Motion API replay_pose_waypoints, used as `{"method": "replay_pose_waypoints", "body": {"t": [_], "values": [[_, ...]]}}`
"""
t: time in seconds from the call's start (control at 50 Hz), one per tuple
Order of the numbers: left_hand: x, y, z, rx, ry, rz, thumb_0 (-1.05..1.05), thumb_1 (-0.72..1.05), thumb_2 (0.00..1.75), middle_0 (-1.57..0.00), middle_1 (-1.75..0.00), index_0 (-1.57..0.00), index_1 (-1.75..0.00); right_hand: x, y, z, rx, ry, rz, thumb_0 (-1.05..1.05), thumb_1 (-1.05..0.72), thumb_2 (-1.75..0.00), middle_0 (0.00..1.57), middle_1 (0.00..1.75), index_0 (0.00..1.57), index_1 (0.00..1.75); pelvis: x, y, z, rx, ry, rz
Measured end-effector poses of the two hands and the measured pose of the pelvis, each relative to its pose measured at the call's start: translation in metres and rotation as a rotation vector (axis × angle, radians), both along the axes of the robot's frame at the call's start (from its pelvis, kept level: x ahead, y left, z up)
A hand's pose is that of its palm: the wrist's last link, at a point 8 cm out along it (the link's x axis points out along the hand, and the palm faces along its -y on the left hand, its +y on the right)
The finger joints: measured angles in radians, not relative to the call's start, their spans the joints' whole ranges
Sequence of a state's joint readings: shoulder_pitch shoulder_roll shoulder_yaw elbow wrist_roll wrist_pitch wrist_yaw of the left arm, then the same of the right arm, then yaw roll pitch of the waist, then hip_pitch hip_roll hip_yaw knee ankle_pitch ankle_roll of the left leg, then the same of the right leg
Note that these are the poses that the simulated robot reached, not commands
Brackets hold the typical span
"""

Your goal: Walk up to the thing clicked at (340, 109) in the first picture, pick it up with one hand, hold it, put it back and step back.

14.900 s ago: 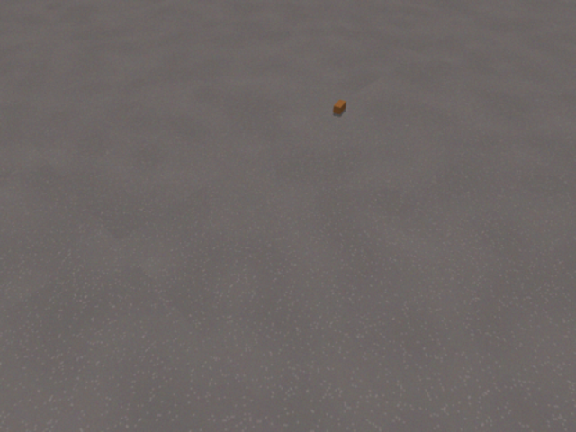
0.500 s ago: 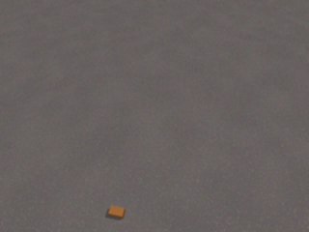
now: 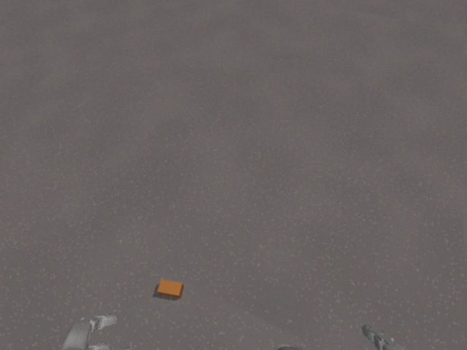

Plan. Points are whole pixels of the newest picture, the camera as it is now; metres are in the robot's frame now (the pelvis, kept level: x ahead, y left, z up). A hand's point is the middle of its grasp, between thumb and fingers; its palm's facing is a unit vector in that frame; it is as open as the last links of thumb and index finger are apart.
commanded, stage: rise first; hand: left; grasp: from above
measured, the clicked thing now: (170, 288) +0.40 +0.25 -0.73
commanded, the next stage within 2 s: none
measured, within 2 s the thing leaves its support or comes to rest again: neither
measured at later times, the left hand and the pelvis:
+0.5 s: hand out of the picture +0.13 +0.27 -0.25, palm faces -0.29 -0.81 -0.50, open 12.1 cm; pelvis -0.03 +0.02 -0.11, yaw +0 degrees
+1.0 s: hand (134, 320) +0.25 +0.30 -0.45, palm faces -0.53 -0.36 -0.77, open 11.9 cm; pelvis -0.08 +0.01 -0.31, yaw -2 degrees
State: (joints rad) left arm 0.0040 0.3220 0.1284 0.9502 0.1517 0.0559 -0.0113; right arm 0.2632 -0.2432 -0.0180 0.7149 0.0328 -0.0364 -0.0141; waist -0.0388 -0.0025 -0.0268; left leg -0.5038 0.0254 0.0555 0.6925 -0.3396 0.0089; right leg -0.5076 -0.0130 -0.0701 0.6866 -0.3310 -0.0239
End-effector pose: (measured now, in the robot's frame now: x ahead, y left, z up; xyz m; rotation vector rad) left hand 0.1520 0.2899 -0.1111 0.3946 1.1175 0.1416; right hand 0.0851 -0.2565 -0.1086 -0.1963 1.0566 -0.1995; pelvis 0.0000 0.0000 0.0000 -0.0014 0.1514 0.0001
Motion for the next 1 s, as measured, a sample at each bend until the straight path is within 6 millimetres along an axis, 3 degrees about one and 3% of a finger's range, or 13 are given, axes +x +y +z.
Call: {"method": "replay_pose_waypoints", "body": {"t": [0.08,0.18,0.36,0.48,0.58,0.7,0.88,1.0], "values": [[-0.009,0.004,-0.015,0.018,0.017,-0.013,0.0,-0.06,0.73,-0.38,-0.74,-0.39,-0.74,0.009,0.003,-0.008,-0.01,-0.047,0.017,0.0,-0.91,-0.9,0.21,0.3,0.21,0.3,-0.002,0.004,-0.014,-0.005,0.039,0.0],[-0.02,0.01,-0.034,0.041,0.003,-0.045,0.0,-0.18,0.71,-0.4,-0.76,-0.42,-0.76,0.024,0.005,-0.02,-0.037,-0.106,0.046,0.0,-0.92,-0.9,0.21,0.3,0.21,0.3,-0.006,0.008,-0.036,-0.012,0.081,0.002],[-0.032,0.012,-0.056,0.075,-0.011,-0.128,0.0,-0.23,0.69,-0.44,-0.74,-0.45,-0.74,0.052,0.017,-0.04,-0.051,-0.208,0.096,0.01,-0.94,-0.91,0.21,0.3,0.21,0.3,-0.015,0.014,-0.067,-0.027,0.147,0.006],[-0.024,0.018,-0.087,0.128,-0.011,-0.22,0.0,-0.25,0.68,-0.44,-0.75,-0.45,-0.75,0.063,0.024,-0.066,-0.05,-0.263,0.15,0.01,-0.96,-0.91,0.21,0.3,0.21,0.3,-0.024,0.015,-0.098,-0.029,0.213,0.011],[0.002,0.022,-0.124,0.197,-0.058,-0.349,-0.01,-0.24,0.69,-0.43,-0.77,-0.44,-0.77,0.065,0.021,-0.107,-0.053,-0.272,0.18,0.0,-0.95,-0.91,0.21,0.3,0.21,0.3,-0.036,0.014,-0.138,-0.027,0.281,0.012],[0.042,0.024,-0.175,0.284,-0.125,-0.517,-0.01,-0.24,0.71,-0.4,-0.8,-0.42,-0.79,0.051,0.01,-0.171,-0.055,-0.211,0.187,0.0,-0.94,-0.91,0.21,0.3,0.21,0.3,-0.05,0.012,-0.191,-0.027,0.361,0.01],[0.089,0.026,-0.248,0.396,-0.189,-0.726,0.0,-0.23,0.72,-0.38,-0.8,-0.4,-0.79,0.0,-0.005,-0.274,-0.044,-0.021,0.161,0.0,-0.95,-0.91,0.21,0.3,0.21,0.3,-0.072,0.008,-0.269,-0.036,0.438,0.002],[0.114,0.027,-0.288,0.454,-0.227,-0.838,0.0,-0.21,0.71,-0.39,-0.79,-0.42,-0.77,-0.041,-0.007,-0.324,-0.038,0.116,0.133,0.01,-0.95,-0.92,0.21,0.3,0.21,0.3,-0.084,0.007,-0.309,-0.048,0.456,-0.007]]}}
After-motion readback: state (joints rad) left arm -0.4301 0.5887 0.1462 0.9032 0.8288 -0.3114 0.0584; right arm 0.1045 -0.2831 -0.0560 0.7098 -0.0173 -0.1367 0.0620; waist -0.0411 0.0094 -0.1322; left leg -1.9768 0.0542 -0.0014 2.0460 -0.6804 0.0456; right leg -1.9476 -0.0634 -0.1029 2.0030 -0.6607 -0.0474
